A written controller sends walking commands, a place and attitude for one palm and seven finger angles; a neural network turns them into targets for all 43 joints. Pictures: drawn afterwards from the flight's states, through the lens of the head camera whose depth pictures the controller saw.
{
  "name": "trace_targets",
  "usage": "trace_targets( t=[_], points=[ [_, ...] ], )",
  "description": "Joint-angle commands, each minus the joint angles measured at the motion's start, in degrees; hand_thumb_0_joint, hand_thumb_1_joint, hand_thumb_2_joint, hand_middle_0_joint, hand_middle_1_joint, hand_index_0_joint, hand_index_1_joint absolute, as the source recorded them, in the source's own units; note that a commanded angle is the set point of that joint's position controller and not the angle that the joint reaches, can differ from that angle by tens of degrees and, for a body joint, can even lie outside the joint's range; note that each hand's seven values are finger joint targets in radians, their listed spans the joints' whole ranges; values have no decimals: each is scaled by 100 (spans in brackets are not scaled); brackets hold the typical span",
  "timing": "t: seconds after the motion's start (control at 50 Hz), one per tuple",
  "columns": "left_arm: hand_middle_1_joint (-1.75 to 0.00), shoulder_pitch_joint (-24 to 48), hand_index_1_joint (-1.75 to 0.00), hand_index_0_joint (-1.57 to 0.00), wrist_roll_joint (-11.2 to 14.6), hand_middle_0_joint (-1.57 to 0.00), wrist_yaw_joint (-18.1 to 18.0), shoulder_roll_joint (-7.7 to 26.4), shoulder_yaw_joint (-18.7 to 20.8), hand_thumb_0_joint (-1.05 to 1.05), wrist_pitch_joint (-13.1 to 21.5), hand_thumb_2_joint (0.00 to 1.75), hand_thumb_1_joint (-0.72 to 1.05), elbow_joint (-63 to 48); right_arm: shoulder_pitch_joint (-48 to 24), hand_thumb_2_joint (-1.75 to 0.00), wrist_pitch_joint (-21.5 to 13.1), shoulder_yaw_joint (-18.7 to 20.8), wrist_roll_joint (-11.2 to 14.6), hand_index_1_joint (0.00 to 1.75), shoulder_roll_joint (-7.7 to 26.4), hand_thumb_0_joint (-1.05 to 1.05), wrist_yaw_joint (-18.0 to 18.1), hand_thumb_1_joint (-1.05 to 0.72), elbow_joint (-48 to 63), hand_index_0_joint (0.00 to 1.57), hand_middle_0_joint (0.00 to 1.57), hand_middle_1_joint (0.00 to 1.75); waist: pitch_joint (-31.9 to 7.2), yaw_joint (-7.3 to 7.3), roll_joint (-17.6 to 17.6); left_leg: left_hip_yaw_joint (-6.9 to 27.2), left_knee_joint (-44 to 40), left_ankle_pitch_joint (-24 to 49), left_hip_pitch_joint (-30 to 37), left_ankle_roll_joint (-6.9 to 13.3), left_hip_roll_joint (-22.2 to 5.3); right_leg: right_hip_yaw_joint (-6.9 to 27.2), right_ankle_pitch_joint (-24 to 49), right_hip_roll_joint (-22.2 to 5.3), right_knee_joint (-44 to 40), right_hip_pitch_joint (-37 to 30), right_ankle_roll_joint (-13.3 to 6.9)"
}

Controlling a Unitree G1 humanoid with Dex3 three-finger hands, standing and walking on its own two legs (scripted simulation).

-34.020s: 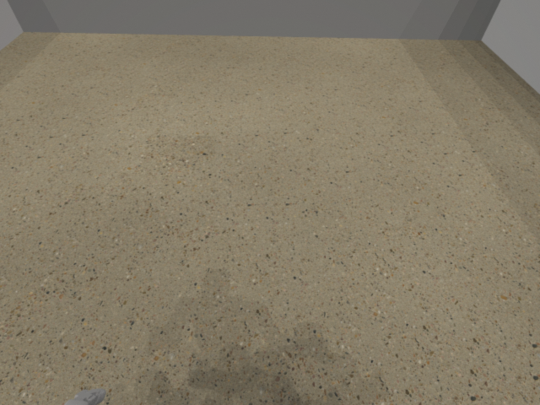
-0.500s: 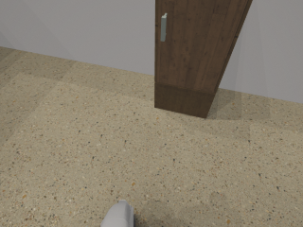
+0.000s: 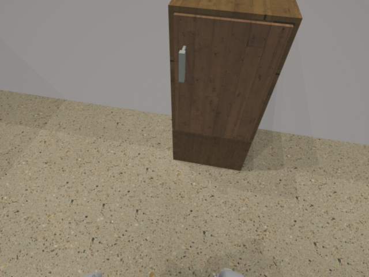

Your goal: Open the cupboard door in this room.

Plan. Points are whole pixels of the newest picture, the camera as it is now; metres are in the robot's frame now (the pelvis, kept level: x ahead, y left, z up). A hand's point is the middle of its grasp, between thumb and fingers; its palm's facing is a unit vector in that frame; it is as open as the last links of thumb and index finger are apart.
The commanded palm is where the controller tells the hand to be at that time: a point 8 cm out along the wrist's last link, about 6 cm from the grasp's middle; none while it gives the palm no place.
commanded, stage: turn to face it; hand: left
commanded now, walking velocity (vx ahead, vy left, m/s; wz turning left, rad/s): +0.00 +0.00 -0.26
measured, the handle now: (182, 64) +0.85 +0.05 -0.01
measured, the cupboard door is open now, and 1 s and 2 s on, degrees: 0 0 0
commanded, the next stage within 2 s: take the last steps up to it in 0.08 s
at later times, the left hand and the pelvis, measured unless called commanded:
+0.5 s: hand out of the picture +0.10 +0.18 -0.17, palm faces -0.05 -0.99 -0.16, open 7.3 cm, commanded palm none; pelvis +0.06 +0.00 +0.00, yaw -6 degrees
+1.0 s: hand (153, 226) +0.27 +0.10 -0.16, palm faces -0.09 -0.97 -0.22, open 7.2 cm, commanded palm none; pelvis +0.19 -0.07 +0.00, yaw -8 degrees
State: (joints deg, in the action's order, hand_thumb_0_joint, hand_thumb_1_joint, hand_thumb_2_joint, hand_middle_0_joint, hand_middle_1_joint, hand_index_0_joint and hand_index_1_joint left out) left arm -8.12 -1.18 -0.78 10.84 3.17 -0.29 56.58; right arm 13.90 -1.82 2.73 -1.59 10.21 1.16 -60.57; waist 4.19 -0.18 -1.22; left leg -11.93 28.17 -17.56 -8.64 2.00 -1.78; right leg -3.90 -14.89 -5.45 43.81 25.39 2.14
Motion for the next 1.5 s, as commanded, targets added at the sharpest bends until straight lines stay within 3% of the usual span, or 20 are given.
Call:
trace_targets(
  t=[0.0, 0.02, 0.06, 0.12, 0.26, 0.34, 0.38, 0.4, 0.52, 0.66, 0.74, 0.76, 0.78, 0.8, 0.86, 0.92, 1.12, 1.18, 1.28, 1.48],
  points=[
    [-30, -845, -30, -20, -10, -20, 49, 254, 36, 0, 28, 90, 90, -24, 98, -90, 18, 141, 6, 30, 725, 0, 62, -90, 195, 20, 20, 30, -196, 248, 742, 700, -16, 2664, -304, 256, -1363, -200, 548, 164, -1327, -1225, -61],
    [-30, -1091, -30, -20, -19, -20, 32, 499, 69, 0, 83, 90, 90, 53, 126, -90, 34, 125, 39, 30, 606, 0, 46, -90, 210, 20, 20, 30, -348, 344, 214, 412, 546, 1936, -523, -37, -1063, 128, 1679, -117, -1754, -1719, -145],
    [-30, -1337, -30, -20, 34, -20, -24, 1128, 127, 0, 173, 90, 90, 118, 191, -90, 155, 52, 130, 30, 278, 0, 51, -90, 379, 20, 20, 30, -527, 344, -1311, 409, 2284, -1946, -1451, -487, -195, 2050, 4068, -1860, -2356, -2039, -1309],
    [-30, -647, -30, -20, 27, -20, -82, 939, 158, 0, 119, 90, 90, -21, 87, -90, 238, 68, 116, 30, 383, 0, 64, -90, 238, 20, 20, 30, -627, 191, -700, 1063, 3065, -1376, -1543, -426, -254, 1769, 2989, -1331, -2424, -1775, -1459],
    [-30, -604, -30, -20, -18, -20, -12, 837, 233, 0, 104, 90, 90, 13, 174, -90, 150, 31, 52, 30, 220, 0, -36, -90, 265, 20, 20, 30, -582, 214, -852, 718, 1481, -970, -1100, -428, -163, 1520, -215, -791, -2979, -1426, -1217],
    [-30, -383, -30, -20, 69, -20, 45, 754, 228, 0, 74, 90, 90, 35, 988, -90, 12, 7, 42, 30, 194, 0, -10, -90, 6, 20, 20, 30, -504, -168, -528, 484, -345, -120, 476, -367, -79, 1268, -1603, -372, -2651, -403, -846],
    [-30, -385, -30, -20, 101, -20, 135, 163, 119, 0, 47, 90, 90, -152, 1407, -90, -36, 165, -53, 30, 912, 0, 45, -90, -32, 20, 20, 30, 14, -379, 1799, 2925, -1906, -2284, 833, 272, -1786, 224, -1667, 604, -496, 1143, -327],
    [-30, -25, -30, -20, 48, -20, 144, 255, 145, 0, 51, 90, 90, -324, 1293, -90, 4, 238, -51, 30, 1151, 0, 54, -90, 67, 20, 20, 30, 586, -468, 1999, 3705, -2485, -2925, 130, 715, -2454, 176, -1464, 419, 408, 1406, -290],
    [-30, -330, -30, -20, -24, -20, 276, 174, 147, 0, 102, 90, 90, -12, 1025, -90, -202, 98, 10, 30, 615, 0, 69, -90, 57, 20, 20, 30, 378, -70, 867, 1631, -2040, 130, 430, 508, -1533, 163, -84, 36, 1512, 1282, -110],
    [-30, 253, -30, -20, 11, -20, 298, 38, 44, 0, 151, 90, 90, -177, 1380, -90, -176, 156, -30, 30, 617, 0, 48, -90, -201, 20, 20, 30, 368, -269, 1081, 1011, -1527, 1572, 448, 524, -1497, -348, -126, 50, -327, 475, -86],
    [-30, -775, -30, -20, -9, -20, 263, 244, 109, 0, 273, 90, 90, 207, 1158, -90, -136, 174, 19, 30, 594, 0, 38, -90, -255, 20, 20, 30, -193, 250, 784, 640, -153, 2140, -22, 184, -1168, -642, 441, 401, -1523, -1552, -264],
    [-30, -1541, -30, -20, -21, -20, 213, 605, 190, 0, 349, 90, 90, 451, 1127, -90, -162, 151, 76, 30, 477, 0, -12, -90, -239, 20, 20, 30, -656, 602, 180, 427, 959, 1903, -837, -2, -899, -36, 540, -66, -1740, -2915, -501],
    [-30, -2406, -30, -20, -31, -20, 116, 1293, 364, 0, 408, 90, 90, 678, 1084, -90, -201, 53, 146, 30, 39, 0, -58, -90, -28, 20, 20, 30, -1178, 868, -1481, 64, 2694, -557, -2136, -238, -185, 1973, 944, -1650, -2258, -3929, -1032],
    [-30, -2477, -30, -20, 71, -20, 69, 1420, 343, 0, 389, 90, 90, 723, 789, -90, -132, 65, 169, 30, 243, 0, -37, -90, 162, 20, 20, 30, -1161, 832, -1254, 677, 3807, -1872, -2460, -198, -127, 2696, 972, -2159, -2763, -3559, -1473],
    [-30, -1082, -30, -20, 41, -20, -27, 732, 214, 0, 335, 90, 90, 366, 418, -90, -46, 149, 71, 30, 147, 0, -84, -90, 96, 20, 20, 30, -271, 323, -341, 1197, 4240, -634, -2572, -142, -680, 1746, -480, -1678, -3080, -1910, -1259],
    [-30, -756, -30, -20, -28, -20, -43, 379, 100, 0, 392, 90, 90, 233, 662, -90, 76, 89, 22, 30, -65, 0, -128, -90, -2, 20, 20, 30, -210, 3, -592, 867, 3165, -292, -1826, -313, -615, 565, 594, -1209, -3140, -1085, -994],
    [-30, -725, -30, -20, 11, -20, 2, 628, 124, 0, 319, 90, 90, 338, 466, -90, -92, 55, 49, 30, 182, 0, -184, -90, 191, 20, 20, 30, -90, -189, -229, 433, 108, 622, 61, -346, -194, 122, -130, -833, -2524, -635, -782],
    [-30, -1025, -30, -20, 65, -20, -13, 63, -57, 0, 199, 90, 90, 254, 1067, -90, -97, 149, -1, 30, 1029, 0, -6, -90, 83, 20, 20, 30, -444, -329, 2081, 3032, -1337, 2190, 765, 480, -2167, -252, -1986, 280, 290, 206, -88],
    [-30, -1128, -30, -20, 82, -20, -75, 166, -98, 0, 72, 90, 90, 610, -11, -90, -84, -10, 83, 30, 655, 0, 192, -90, 142, 20, 20, 30, -566, 74, 730, 1550, -769, 5612, 707, 658, -1689, 310, -1056, -47, 435, -330, 32],
    [-30, -671, -30, -20, 17, -20, -71, 274, 85, 0, -229, 90, 90, 78, -265, -90, 192, 283, 9, 30, 863, 0, 168, -90, 256, 20, 20, 30, -571, 13, 1134, 1149, -562, 4519, 396, 746, -1694, 341, -1048, 193, 1068, 57, 46]
  ],
)
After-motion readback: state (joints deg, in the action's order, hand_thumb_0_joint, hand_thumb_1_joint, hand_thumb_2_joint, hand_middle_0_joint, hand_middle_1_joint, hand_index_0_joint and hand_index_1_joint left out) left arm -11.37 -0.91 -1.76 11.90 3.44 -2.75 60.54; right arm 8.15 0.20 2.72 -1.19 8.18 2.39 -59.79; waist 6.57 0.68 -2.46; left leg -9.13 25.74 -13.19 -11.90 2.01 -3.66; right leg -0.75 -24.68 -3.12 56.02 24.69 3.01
